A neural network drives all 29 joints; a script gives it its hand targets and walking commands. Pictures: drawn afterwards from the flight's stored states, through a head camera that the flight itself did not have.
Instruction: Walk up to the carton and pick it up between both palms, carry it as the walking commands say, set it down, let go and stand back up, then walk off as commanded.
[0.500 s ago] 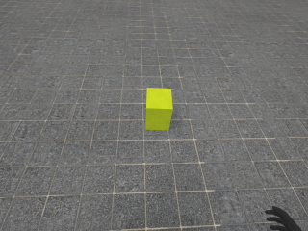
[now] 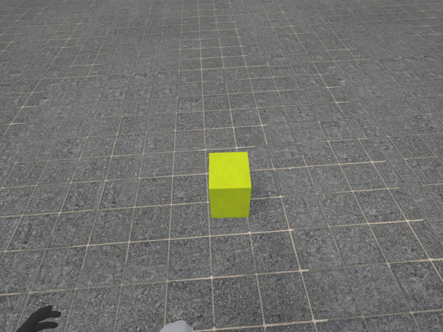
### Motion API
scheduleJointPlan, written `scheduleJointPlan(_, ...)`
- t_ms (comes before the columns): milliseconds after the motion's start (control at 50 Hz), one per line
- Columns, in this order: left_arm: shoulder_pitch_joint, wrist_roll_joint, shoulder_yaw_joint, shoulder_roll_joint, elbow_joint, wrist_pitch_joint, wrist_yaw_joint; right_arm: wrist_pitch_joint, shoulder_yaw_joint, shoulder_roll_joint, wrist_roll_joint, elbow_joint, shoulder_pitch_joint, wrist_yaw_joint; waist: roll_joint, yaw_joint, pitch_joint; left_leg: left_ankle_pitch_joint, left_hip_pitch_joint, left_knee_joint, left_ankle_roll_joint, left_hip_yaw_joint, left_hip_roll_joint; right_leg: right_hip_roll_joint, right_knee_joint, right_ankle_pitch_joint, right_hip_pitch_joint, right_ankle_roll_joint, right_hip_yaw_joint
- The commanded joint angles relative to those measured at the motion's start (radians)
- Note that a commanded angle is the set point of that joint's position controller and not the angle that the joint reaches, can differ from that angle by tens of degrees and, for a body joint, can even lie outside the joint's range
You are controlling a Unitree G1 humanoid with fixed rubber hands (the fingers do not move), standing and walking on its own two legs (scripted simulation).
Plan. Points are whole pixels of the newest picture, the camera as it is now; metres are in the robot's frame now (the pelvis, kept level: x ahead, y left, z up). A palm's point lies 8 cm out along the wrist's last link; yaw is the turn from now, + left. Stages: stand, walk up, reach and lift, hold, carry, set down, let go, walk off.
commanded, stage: walk up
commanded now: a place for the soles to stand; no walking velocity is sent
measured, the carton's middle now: (229, 185) +0.89 +0.00 -0.64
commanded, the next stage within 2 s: none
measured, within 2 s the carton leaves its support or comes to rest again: neither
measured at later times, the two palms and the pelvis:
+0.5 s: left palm (77, 235) +0.33 +0.34 -0.07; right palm (413, 295) +0.22 -0.35 -0.08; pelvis +0.19 +0.01 -0.01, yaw -2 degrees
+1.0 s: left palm (91, 193) +0.45 +0.35 -0.09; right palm (371, 203) +0.41 -0.32 -0.06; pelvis +0.35 +0.03 +0.00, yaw -2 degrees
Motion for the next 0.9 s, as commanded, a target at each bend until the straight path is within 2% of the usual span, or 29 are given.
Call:
scheduleJointPlan(0, 0.012, 0.006, 0.061, 0.238, -0.053, -0.004, -0.004, -0.008, -0.052, -0.15, -0.006, -0.056, -0.014, 0.015, -0.243, 0.015, -0.014, 0.059, 0.034, -0.138, -0.007, 0.033, 0.005, -0.221, -0.271, -0.213, -0.042, -0.196, 0.215)
scheduleJointPlan(60, -0.017, 0.006, 0.052, 0.247, -0.062, 0.007, -0.007, -0.016, -0.063, -0.148, 0.0, -0.046, -0.014, 0.02, -0.224, -0.005, -0.002, 0.108, 0.169, -0.253, -0.002, 0.082, -0.035, -0.213, -0.236, -0.331, -0.138, -0.173, 0.205)
scheduleJointPlan(100, -0.007, 0.009, 0.029, 0.198, -0.059, 0.014, -0.005, -0.029, -0.076, -0.17, -0.006, -0.019, 0.058, 0.01, -0.126, -0.052, -0.022, 0.071, 0.35, -0.315, 0.021, 0.089, -0.076, -0.163, -0.086, -0.373, -0.235, -0.135, 0.156)
scheduleJointPlan(120, 0.007, 0.01, 0.011, 0.155, -0.062, 0.014, -0.001, -0.038, -0.09, -0.21, -0.009, 0.004, 0.143, -0.004, 0.013, -0.098, -0.058, -0.074, 0.466, -0.413, 0.051, -0.02, -0.029, -0.104, 0.128, -0.314, -0.294, -0.101, 0.103)
scheduleJointPlan(140, 0.009, -0.003, -0.009, 0.097, -0.084, 0.015, 0.001, -0.048, -0.113, -0.32, -0.01, -0.013, 0.186, -0.016, 0.264, -0.133, -0.064, -0.423, 0.562, -0.649, 0.166, -0.564, 0.266, 0.044, 0.489, -0.291, -0.53, -0.013, 0.015)
scheduleJointPlan(160, 0.015, 0.002, 0.004, 0.167, -0.063, 0.021, 0.016, -0.049, -0.117, -0.326, 0.012, -0.035, 0.151, -0.024, 0.095, -0.118, -0.047, -0.456, 0.491, -0.682, 0.262, -0.643, 0.342, 0.004, 0.598, -0.249, -0.541, 0.002, 0.183)
scheduleJointPlan(180, 0.026, -0.005, 0.012, 0.207, -0.042, 0.019, 0.018, -0.044, -0.099, -0.29, 0.023, -0.049, 0.092, -0.028, 0.012, -0.082, -0.017, -0.355, 0.428, -0.655, 0.274, -0.555, 0.312, -0.03, 0.608, -0.182, -0.52, 0.01, 0.219)
scheduleJointPlan(220, 0.082, -0.005, 0.016, 0.205, -0.009, 0.013, 0.015, -0.04, -0.082, -0.239, 0.019, -0.068, 0.031, -0.033, 0.058, -0.039, 0.004, -0.153, 0.365, -0.632, 0.236, -0.345, 0.238, -0.077, 0.497, -0.124, -0.457, 0.022, 0.203)
scheduleJointPlan(260, 0.094, 0.0, 0.016, 0.179, 0.01, 0.017, -0.001, -0.038, -0.079, -0.23, 0.008, -0.073, 0.031, -0.03, 0.118, -0.041, -0.012, 0.037, 0.298, -0.608, 0.22, -0.206, 0.195, -0.069, 0.383, -0.112, -0.345, 0.033, 0.143)
scheduleJointPlan(320, 0.018, 0.001, 0.015, 0.146, -0.006, 0.021, -0.016, -0.042, -0.081, -0.237, 0.002, -0.085, 0.04, -0.025, 0.118, -0.055, -0.006, 0.07, 0.257, -0.608, 0.232, -0.139, 0.188, -0.065, 0.251, -0.056, -0.274, 0.029, 0.087)
scheduleJointPlan(400, -0.004, 0.006, 0.029, 0.126, 0.002, 0.016, -0.024, -0.029, -0.076, -0.241, 0.006, -0.102, -0.002, -0.017, 0.11, -0.036, -0.011, -0.002, 0.179, -0.555, 0.197, -0.079, 0.152, -0.009, 0.082, 0.013, -0.107, 0.016, 0.02)
scheduleJointPlan(440, 0.041, 0.008, 0.044, 0.137, 0.023, 0.01, -0.018, -0.02, -0.062, -0.211, 0.009, -0.105, 0.003, -0.017, 0.033, 0.003, -0.033, -0.02, 0.091, -0.433, 0.164, -0.037, 0.126, 0.024, 0.002, 0.041, 0.077, -0.001, 0.012)
scheduleJointPlan(460, 0.111, 0.007, 0.057, 0.165, 0.041, 0.005, -0.007, -0.02, -0.048, -0.176, 0.005, -0.109, 0.024, -0.022, -0.05, 0.041, -0.07, 0.042, 0.03, -0.281, 0.138, -0.008, 0.093, 0.025, -0.026, -0.036, 0.215, -0.023, 0.057)
scheduleJointPlan(480, 0.212, 0.012, 0.079, 0.231, 0.05, -0.003, 0.007, -0.024, -0.032, -0.121, 0.006, -0.134, 0.022, -0.025, -0.254, 0.102, -0.111, 0.04, -0.126, 0.035, 0.083, 0.071, 0.009, -0.173, -0.15, -0.244, 0.343, -0.098, 0.359)
scheduleJointPlan(500, 0.225, 0.005, 0.092, 0.324, 0.024, -0.01, 0.013, -0.018, -0.029, -0.135, 0.009, -0.139, 0.026, -0.029, -0.313, 0.102, -0.105, -0.197, -0.295, 0.223, 0.048, 0.031, -0.079, -0.404, -0.302, -0.407, 0.338, -0.224, 0.766)
scheduleJointPlan(520, 0.164, -0.012, 0.084, 0.307, 0.005, -0.009, 0.015, -0.008, -0.047, -0.205, 0.019, -0.115, 0.006, -0.039, -0.157, 0.08, -0.073, -0.157, -0.282, 0.284, 0.045, -0.101, -0.016, -0.405, -0.285, -0.387, 0.273, -0.262, 0.724)
scheduleJointPlan(540, 0.118, -0.014, 0.077, 0.279, -0.01, -0.008, 0.021, -0.008, -0.053, -0.211, 0.021, -0.099, 0.022, -0.04, -0.141, 0.058, -0.038, -0.099, -0.267, 0.27, 0.04, -0.102, 0.018, -0.375, -0.271, -0.303, 0.213, -0.257, 0.616)
scheduleJointPlan(560, 0.082, -0.017, 0.069, 0.252, -0.018, -0.006, 0.024, -0.012, -0.056, -0.205, 0.019, -0.086, 0.046, -0.037, -0.148, 0.032, -0.011, -0.06, -0.231, 0.201, 0.027, -0.096, 0.045, -0.327, -0.254, -0.216, 0.155, -0.23, 0.498)
scheduleJointPlan(580, 0.058, -0.011, 0.064, 0.236, -0.025, -0.003, 0.023, -0.015, -0.058, -0.199, 0.011, -0.067, 0.07, -0.032, -0.18, 0.018, 0.004, -0.046, -0.177, 0.119, 0.015, -0.067, 0.038, -0.278, -0.236, -0.106, 0.104, -0.208, 0.393)
scheduleJointPlan(600, 0.051, -0.005, 0.059, 0.223, -0.03, -0.002, 0.02, -0.013, -0.058, -0.186, 0.003, -0.051, 0.088, -0.022, -0.216, 0.013, -0.006, -0.038, -0.11, 0.063, 0.004, -0.034, 0.022, -0.244, -0.215, 0.007, 0.065, -0.204, 0.313)
scheduleJointPlan(620, 0.063, 0.001, 0.059, 0.224, -0.03, -0.003, 0.016, -0.01, -0.057, -0.171, -0.001, -0.052, 0.078, -0.014, -0.233, 0.015, -0.017, -0.04, -0.064, 0.014, -0.004, -0.012, 0.011, -0.233, -0.205, 0.04, 0.037, -0.21, 0.275)
scheduleJointPlan(680, 0.043, 0.007, 0.056, 0.238, -0.052, 0.001, 0.006, -0.008, -0.057, -0.143, -0.001, -0.072, 0.015, 0.001, -0.253, 0.017, -0.02, 0.023, 0.045, -0.127, -0.002, 0.037, -0.011, -0.218, -0.204, -0.095, -0.044, -0.198, 0.231)
scheduleJointPlan(720, 0.008, 0.007, 0.052, 0.246, -0.066, 0.011, 0.003, -0.013, -0.063, -0.141, 0.001, -0.064, 0.025, 0.004, -0.249, -0.003, -0.012, 0.074, 0.152, -0.224, 0.001, 0.078, -0.042, -0.2, -0.176, -0.243, -0.126, -0.179, 0.209)
scheduleJointPlan(760, 0.004, 0.009, 0.028, 0.195, -0.073, 0.021, 0.005, -0.025, -0.079, -0.169, -0.006, -0.036, 0.094, -0.002, -0.144, -0.054, -0.026, 0.061, 0.353, -0.3, 0.022, 0.092, -0.085, -0.15, -0.034, -0.366, -0.262, -0.135, 0.159)
scheduleJointPlan(780, 0.018, 0.012, 0.01, 0.148, -0.078, 0.023, 0.009, -0.033, -0.093, -0.208, -0.011, -0.018, 0.166, -0.013, 0.003, -0.094, -0.051, -0.086, 0.458, -0.397, 0.054, -0.028, -0.027, -0.097, 0.165, -0.367, -0.341, -0.098, 0.109)
scheduleJointPlan(800, 0.013, -0.001, -0.006, 0.096, -0.102, 0.024, 0.013, -0.042, -0.115, -0.317, -0.013, -0.036, 0.201, -0.022, 0.244, -0.124, -0.051, -0.445, 0.527, -0.633, 0.191, -0.589, 0.269, 0.041, 0.507, -0.334, -0.558, -0.012, 0.018)
scheduleJointPlan(820, 0.009, 0.003, 0.006, 0.166, -0.083, 0.029, 0.027, -0.043, -0.12, -0.322, 0.008, -0.057, 0.168, -0.029, 0.084, -0.118, -0.028, -0.46, 0.457, -0.667, 0.289, -0.666, 0.347, -0.007, 0.609, -0.279, -0.566, 0.002, 0.176)
scheduleJointPlan(840, 0.017, -0.003, 0.015, 0.206, -0.064, 0.025, 0.028, -0.038, -0.105, -0.29, 0.017, -0.067, 0.121, -0.036, 0.005, -0.086, -0.003, -0.35, 0.408, -0.637, 0.294, -0.59, 0.316, -0.034, 0.616, -0.212, -0.542, 0.011, 0.206)
scheduleJointPlan(880, 0.081, 0.0, 0.018, 0.203, -0.03, 0.017, 0.025, -0.034, -0.087, -0.244, 0.014, -0.082, 0.06, -0.042, 0.053, -0.039, 0.013, -0.136, 0.339, -0.587, 0.25, -0.374, 0.24, -0.081, 0.481, -0.161, -0.463, 0.021, 0.179)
